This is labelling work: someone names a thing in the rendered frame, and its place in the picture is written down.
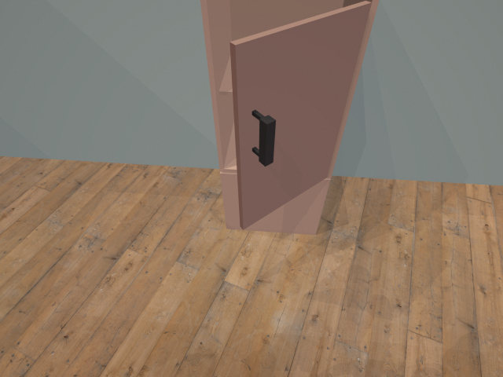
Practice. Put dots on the cupboard door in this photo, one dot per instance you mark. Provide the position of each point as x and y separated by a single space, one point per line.
299 74

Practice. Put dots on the handle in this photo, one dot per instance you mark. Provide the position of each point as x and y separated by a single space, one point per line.
267 126

